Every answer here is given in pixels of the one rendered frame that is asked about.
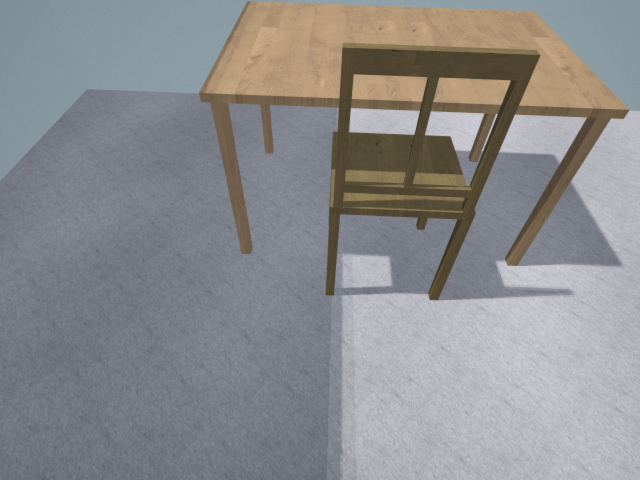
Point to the table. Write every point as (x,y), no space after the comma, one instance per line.
(290,54)

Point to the chair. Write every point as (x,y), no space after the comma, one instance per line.
(417,175)

